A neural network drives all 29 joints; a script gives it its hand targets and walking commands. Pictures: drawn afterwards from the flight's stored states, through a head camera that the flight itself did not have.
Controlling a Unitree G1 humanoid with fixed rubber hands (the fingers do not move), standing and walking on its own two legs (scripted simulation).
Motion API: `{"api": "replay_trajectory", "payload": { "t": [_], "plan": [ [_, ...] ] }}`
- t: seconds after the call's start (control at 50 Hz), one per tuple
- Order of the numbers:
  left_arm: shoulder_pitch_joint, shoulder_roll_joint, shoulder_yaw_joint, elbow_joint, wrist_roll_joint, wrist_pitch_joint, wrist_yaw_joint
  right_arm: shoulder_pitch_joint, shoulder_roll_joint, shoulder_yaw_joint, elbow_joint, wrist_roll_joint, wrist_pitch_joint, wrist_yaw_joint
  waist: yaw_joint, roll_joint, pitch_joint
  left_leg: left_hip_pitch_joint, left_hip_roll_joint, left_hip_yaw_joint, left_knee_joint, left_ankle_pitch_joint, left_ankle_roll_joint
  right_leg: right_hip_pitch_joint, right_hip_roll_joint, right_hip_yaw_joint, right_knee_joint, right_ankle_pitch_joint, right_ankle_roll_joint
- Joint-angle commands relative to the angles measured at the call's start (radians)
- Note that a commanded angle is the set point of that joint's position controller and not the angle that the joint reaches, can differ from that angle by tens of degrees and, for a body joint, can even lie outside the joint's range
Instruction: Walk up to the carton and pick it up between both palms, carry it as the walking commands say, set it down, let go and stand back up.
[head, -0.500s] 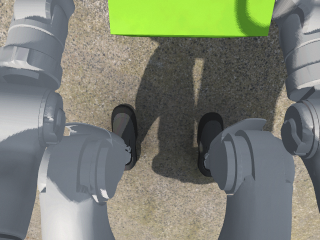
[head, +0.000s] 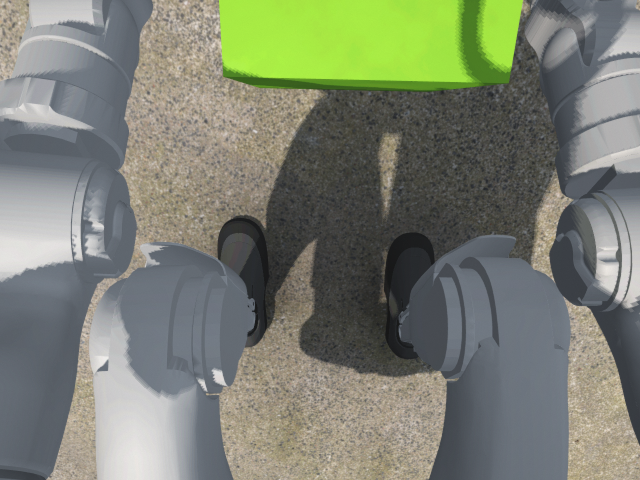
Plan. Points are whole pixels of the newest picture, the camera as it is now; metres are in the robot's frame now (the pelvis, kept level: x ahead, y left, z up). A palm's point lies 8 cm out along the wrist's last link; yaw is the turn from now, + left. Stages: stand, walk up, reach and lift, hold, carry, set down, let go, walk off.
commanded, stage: reach and lift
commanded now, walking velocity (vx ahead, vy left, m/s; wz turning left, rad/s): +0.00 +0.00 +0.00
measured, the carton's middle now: out of the picture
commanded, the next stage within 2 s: none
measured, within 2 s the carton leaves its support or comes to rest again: leaves its support in 1.00 s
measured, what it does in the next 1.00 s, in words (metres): stands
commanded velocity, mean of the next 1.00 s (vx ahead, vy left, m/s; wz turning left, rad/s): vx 0.00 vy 0.00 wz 0.00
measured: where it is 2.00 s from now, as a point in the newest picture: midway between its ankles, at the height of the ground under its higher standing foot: (327, 308)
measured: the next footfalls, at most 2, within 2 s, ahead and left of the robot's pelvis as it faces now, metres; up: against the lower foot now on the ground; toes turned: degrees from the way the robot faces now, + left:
none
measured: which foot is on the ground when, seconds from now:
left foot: down 0.00-1.00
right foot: down 0.00-1.00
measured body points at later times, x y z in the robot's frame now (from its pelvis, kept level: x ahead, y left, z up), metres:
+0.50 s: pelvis +0.00 +0.00 +0.00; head +0.39 +0.01 +0.21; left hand +0.57 +0.17 -0.21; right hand +0.57 -0.15 -0.20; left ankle +0.13 +0.13 -0.34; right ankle +0.11 -0.13 -0.34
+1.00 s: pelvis +0.00 +0.00 -0.01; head +0.39 +0.02 +0.21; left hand +0.58 +0.17 -0.21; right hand +0.58 -0.15 -0.19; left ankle +0.13 +0.13 -0.34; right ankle +0.11 -0.13 -0.34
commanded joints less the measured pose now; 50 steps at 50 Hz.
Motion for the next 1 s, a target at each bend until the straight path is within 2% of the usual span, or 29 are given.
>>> {"api": "replay_trajectory", "payload": {
  "t": [0.0, 0.02, 0.04, 0.06, 0.12, 0.14, 0.22, 0.26, 0.3, 0.32, 0.36, 0.38, 0.4, 0.44, 0.5, 0.54, 0.56, 0.58, 0.6, 0.66, 0.68, 0.74, 0.78, 0.84, 0.94, 0.98],
  "plan": [
    [-0.277, 0.062, -0.029, -0.106, -0.007, -0.014, 0.016, -0.297, -0.05, 0.044, -0.111, 0.037, -0.011, 0.002, 0.017, 0.038, -1.332, 0.729, -0.038, 0.056, -0.101, 0.273, -0.017, 0.495, 0.033, -0.061, -0.165, 0.274, -0.005],
    [-0.29, 0.059, -0.031, -0.101, -0.003, -0.012, 0.02, -0.307, -0.044, 0.049, -0.104, 0.038, -0.008, 0.003, 0.012, 0.028, -1.327, 0.736, -0.039, 0.053, -0.104, 0.266, -0.016, 0.5, 0.035, -0.068, -0.166, 0.27, -0.003],
    [-0.293, 0.052, -0.027, -0.107, -0.001, -0.013, 0.023, -0.314, -0.03, 0.054, -0.106, 0.041, -0.007, 0.005, 0.025, 0.03, -1.327, 0.746, -0.041, 0.059, -0.1, 0.275, -0.016, 0.507, 0.036, -0.065, -0.165, 0.276, -0.002],
    [-0.3, 0.045, -0.026, -0.136, 0.003, -0.02, 0.028, -0.313, -0.021, 0.057, -0.123, 0.044, -0.012, 0.005, 0.022, 0.025, -1.35, 0.771, -0.042, 0.058, -0.094, 0.307, -0.015, 0.519, 0.039, -0.068, -0.157, 0.309, 0.005],
    [-0.306, 0.032, -0.016, -0.133, 0.018, -0.029, 0.04, -0.333, -0.006, 0.065, -0.119, 0.056, -0.018, 0.004, 0.041, 0.046, -1.348, 0.78, -0.043, 0.053, -0.095, 0.326, -0.017, 0.493, 0.045, -0.06, -0.16, 0.321, 0.005],
    [-0.305, 0.026, -0.013, -0.131, 0.027, -0.029, 0.04, -0.332, 0.007, 0.072, -0.112, 0.056, -0.017, 0.006, 0.056, 0.044, -1.33, 0.766, -0.046, 0.056, -0.1, 0.32, -0.014, 0.489, 0.049, -0.062, -0.16, 0.318, 0.003],
    [-0.314, -0.074, -0.019, -0.137, 0.037, -0.034, 0.018, -0.347, 0.109, 0.096, -0.121, 0.048, -0.02, 0.023, 0.051, 0.02, -1.278, 0.701, -0.059, 0.064, -0.103, 0.31, -0.011, 0.507, 0.059, -0.061, -0.166, 0.335, 0.003],
    [-0.323, -0.157, -0.032, -0.126, 0.033, -0.03, -0.007, -0.359, 0.184, 0.116, -0.126, 0.039, -0.018, 0.038, 0.044, 0.016, -1.281, 0.686, -0.061, 0.074, -0.094, 0.311, -0.012, 0.52, 0.062, -0.057, -0.167, 0.346, 0.004],
    [-0.358, -0.264, -0.05, -0.132, 0.032, -0.025, -0.043, -0.378, 0.277, 0.121, -0.139, 0.012, -0.015, 0.058, 0.019, 0.004, -1.259, 0.661, -0.067, 0.077, -0.085, 0.302, -0.012, 0.53, 0.068, -0.057, -0.169, 0.349, 0.006],
    [-0.395, -0.345, -0.072, -0.151, 0.029, -0.022, -0.065, -0.391, 0.35, 0.122, -0.147, -0.001, -0.014, 0.073, 0.0, 0.006, -1.256, 0.656, -0.071, 0.077, -0.085, 0.298, -0.013, 0.531, 0.074, -0.062, -0.169, 0.352, 0.004],
    [-0.455, -0.51, -0.109, -0.177, 0.022, -0.012, -0.115, -0.447, 0.5, 0.13, -0.172, -0.023, -0.005, 0.11, -0.012, 0.022, -1.239, 0.648, -0.08, 0.079, -0.074, 0.299, -0.017, 0.524, 0.08, -0.059, -0.158, 0.349, -0.001],
    [-0.477, -0.599, -0.125, -0.189, 0.027, -0.003, -0.143, -0.454, 0.592, 0.138, -0.165, -0.035, 0.004, 0.137, -0.003, 0.03, -1.235, 0.651, -0.083, 0.089, -0.07, 0.3, -0.02, 0.539, 0.083, -0.057, -0.152, 0.35, -0.005],
    [-0.502, -0.696, -0.137, -0.196, 0.028, 0.009, -0.172, -0.471, 0.682, 0.142, -0.165, -0.047, 0.016, 0.166, -0.014, 0.031, -1.216, 0.66, -0.088, 0.088, -0.071, 0.289, -0.02, 0.528, 0.09, -0.064, -0.148, 0.338, -0.009],
    [-0.492, -0.82, -0.125, -0.213, 0.053, 0.032, -0.22, -0.492, 0.804, 0.14, -0.175, -0.061, 0.039, 0.22, 0.0, 0.023, -1.182, 0.63, -0.092, 0.099, -0.07, 0.256, -0.012, 0.508, 0.1, -0.066, -0.139, 0.31, -0.018],
    [-0.461, -0.921, -0.102, -0.226, 0.086, 0.063, -0.263, -0.491, 0.894, 0.109, -0.203, -0.095, 0.073, 0.277, 0.005, 0.024, -1.138, 0.591, -0.102, 0.106, -0.078, 0.213, 0.001, 0.464, 0.112, -0.079, -0.133, 0.276, -0.027],
    [-0.453, -0.956, -0.098, -0.258, 0.086, 0.076, -0.281, -0.489, 0.924, 0.1, -0.227, -0.101, 0.088, 0.298, 0.007, 0.018, -1.126, 0.576, -0.104, 0.114, -0.07, 0.216, 0.006, 0.448, 0.112, -0.087, -0.131, 0.275, -0.031],
    [-0.456, -0.963, -0.097, -0.269, 0.085, 0.079, -0.286, -0.478, 0.945, 0.103, -0.233, -0.1, 0.094, 0.305, 0.021, 0.015, -1.138, 0.578, -0.107, 0.119, -0.07, 0.219, 0.007, 0.456, 0.114, -0.088, -0.128, 0.281, -0.033],
    [-0.439, -0.97, -0.097, -0.271, 0.081, 0.084, -0.289, -0.473, 0.944, 0.098, -0.242, -0.099, 0.097, 0.309, 0.011, 0.018, -1.123, 0.563, -0.105, 0.112, -0.065, 0.218, 0.01, 0.433, 0.112, -0.092, -0.121, 0.275, -0.034],
    [-0.438, -0.967, -0.1, -0.28, 0.074, 0.087, -0.293, -0.466, 0.944, 0.107, -0.247, -0.098, 0.103, 0.312, 0.018, 0.016, -1.117, 0.564, -0.103, 0.115, -0.06, 0.22, 0.009, 0.426, 0.108, -0.089, -0.119, 0.271, -0.035],
    [-0.427, -0.985, -0.109, -0.284, 0.059, 0.099, -0.3, -0.444, 0.953, 0.11, -0.25, -0.105, 0.12, 0.321, 0.009, 0.012, -1.093, 0.543, -0.106, 0.109, -0.062, 0.203, 0.012, 0.416, 0.104, -0.092, -0.116, 0.256, -0.042],
    [-0.425, -0.986, -0.116, -0.289, 0.056, 0.101, -0.301, -0.428, 0.956, 0.111, -0.242, -0.106, 0.123, 0.322, -0.003, 0.005, -1.084, 0.544, -0.104, 0.106, -0.064, 0.202, 0.01, 0.409, 0.102, -0.097, -0.118, 0.253, -0.042],
    [-0.431, -0.989, -0.135, -0.318, 0.036, 0.102, -0.301, -0.419, 0.978, 0.124, -0.263, -0.088, 0.129, 0.323, -0.003, 0.01, -1.114, 0.575, -0.105, 0.1, -0.056, 0.245, 0.012, 0.407, 0.101, -0.098, -0.113, 0.277, -0.044],
    [-0.443, -1.006, -0.159, -0.337, 0.018, 0.104, -0.294, -0.424, 0.981, 0.132, -0.278, -0.08, 0.129, 0.323, -0.01, 0.024, -1.171, 0.611, -0.105, 0.097, -0.059, 0.268, 0.007, 0.428, 0.099, -0.101, -0.105, 0.3, -0.047],
    [-0.471, -1.023, -0.189, -0.389, -0.004, 0.104, -0.281, -0.471, 0.988, 0.164, -0.351, -0.046, 0.125, 0.317, 0.012, 0.046, -1.306, 0.688, -0.11, 0.103, -0.048, 0.334, 0.005, 0.461, 0.102, -0.103, -0.103, 0.348, -0.044],
    [-0.583, -1.002, -0.233, -0.498, -0.037, 0.109, -0.254, -0.538, 1.006, 0.205, -0.402, -0.007, 0.143, 0.301, 0.003, 0.041, -1.584, 0.838, -0.109, 0.111, -0.05, 0.372, 0.007, 0.555, 0.105, -0.117, -0.112, 0.38, -0.043],
    [-0.599, -1.03, -0.249, -0.526, -0.047, 0.116, -0.251, -0.541, 1.024, 0.206, -0.411, -0.002, 0.152, 0.3, -0.012, 0.057, -1.642, 0.888, -0.111, 0.115, -0.057, 0.399, 0.005, 0.575, 0.111, -0.123, -0.115, 0.402, -0.038]
  ]
}}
